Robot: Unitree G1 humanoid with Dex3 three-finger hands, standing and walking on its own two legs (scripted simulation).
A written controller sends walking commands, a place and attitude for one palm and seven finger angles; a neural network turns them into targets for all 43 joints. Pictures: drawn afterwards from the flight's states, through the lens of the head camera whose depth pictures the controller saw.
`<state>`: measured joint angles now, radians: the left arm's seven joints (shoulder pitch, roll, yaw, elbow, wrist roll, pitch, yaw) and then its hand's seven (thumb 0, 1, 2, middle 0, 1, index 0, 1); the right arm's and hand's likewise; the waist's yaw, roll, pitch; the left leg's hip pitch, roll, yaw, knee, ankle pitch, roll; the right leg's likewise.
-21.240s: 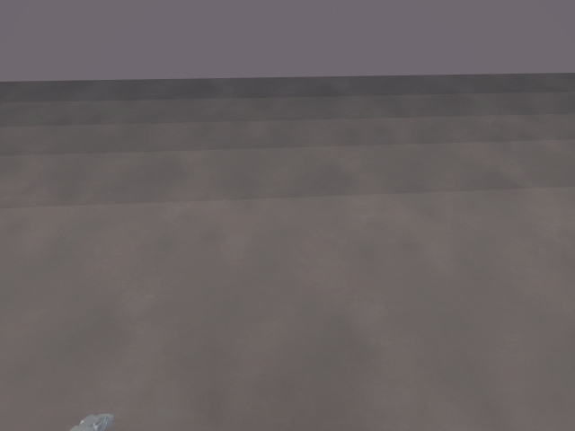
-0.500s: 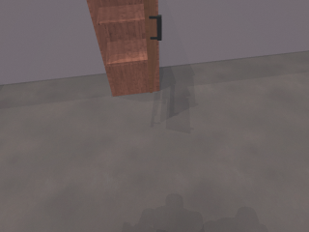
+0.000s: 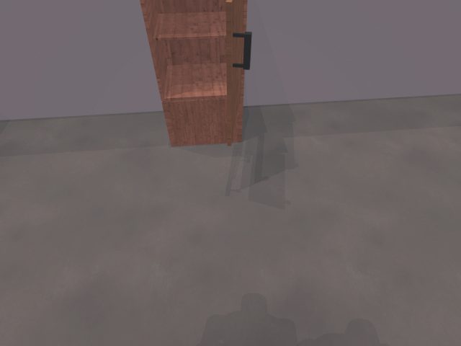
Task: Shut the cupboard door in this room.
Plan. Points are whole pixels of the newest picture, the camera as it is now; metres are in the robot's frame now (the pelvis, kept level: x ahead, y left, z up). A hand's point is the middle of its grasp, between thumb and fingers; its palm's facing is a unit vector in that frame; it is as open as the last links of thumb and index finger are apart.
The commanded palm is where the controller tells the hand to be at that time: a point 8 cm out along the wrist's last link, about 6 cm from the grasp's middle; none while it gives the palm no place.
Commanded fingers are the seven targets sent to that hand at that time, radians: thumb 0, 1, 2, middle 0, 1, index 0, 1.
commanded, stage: look at it before walking up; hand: left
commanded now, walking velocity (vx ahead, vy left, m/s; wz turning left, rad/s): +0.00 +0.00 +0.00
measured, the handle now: (241, 51) +1.05 +0.02 +0.02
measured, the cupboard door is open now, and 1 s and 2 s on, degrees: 77 77 77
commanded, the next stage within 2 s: walk around to get in front in 0.50 s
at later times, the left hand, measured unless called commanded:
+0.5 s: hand out of the picture -0.03 +0.18 -0.18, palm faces +0.02 -0.99 -0.17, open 7.3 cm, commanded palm none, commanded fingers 0.00 0.90 0.90 -0.20 -0.30 -0.20 -0.30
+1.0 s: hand out of the picture +0.05 +0.19 -0.19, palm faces -0.10 -0.96 -0.26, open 7.4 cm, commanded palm none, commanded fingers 0.00 0.90 0.90 -0.20 -0.30 -0.20 -0.30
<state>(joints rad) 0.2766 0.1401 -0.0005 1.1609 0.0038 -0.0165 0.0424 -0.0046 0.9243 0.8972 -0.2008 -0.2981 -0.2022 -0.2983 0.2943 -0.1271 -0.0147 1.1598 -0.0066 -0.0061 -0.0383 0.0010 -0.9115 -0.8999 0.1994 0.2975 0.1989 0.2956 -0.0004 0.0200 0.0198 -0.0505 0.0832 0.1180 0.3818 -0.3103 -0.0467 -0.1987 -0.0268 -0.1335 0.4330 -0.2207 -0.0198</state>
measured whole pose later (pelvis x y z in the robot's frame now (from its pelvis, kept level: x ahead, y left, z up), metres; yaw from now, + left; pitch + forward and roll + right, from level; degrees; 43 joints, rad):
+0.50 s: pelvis -0.01 +0.02 +0.00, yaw -1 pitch -1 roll +0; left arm 0.30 0.12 -0.01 1.16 0.01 -0.02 0.05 0.01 0.91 0.90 -0.20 -0.30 -0.20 -0.30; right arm 0.33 -0.09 -0.01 1.16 0.00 -0.02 -0.04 0.00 -0.91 -0.90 0.20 0.30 0.20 0.30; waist 0.00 0.00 0.03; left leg -0.07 0.05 0.14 0.39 -0.30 -0.01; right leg -0.22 -0.05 -0.11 0.42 -0.19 0.01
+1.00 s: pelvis -0.02 +0.00 -0.03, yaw -10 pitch +0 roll +1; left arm 0.23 0.17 0.07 1.00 0.02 0.01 0.01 0.00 0.91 0.90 -0.20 -0.30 -0.20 -0.30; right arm 0.23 -0.17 -0.08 1.05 -0.01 0.03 -0.03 0.00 -0.91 -0.90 0.20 0.30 0.20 0.30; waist 0.01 0.04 0.11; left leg -0.27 0.12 0.18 0.89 -0.54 -0.04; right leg -0.37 -0.01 -0.10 0.73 -0.34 -0.05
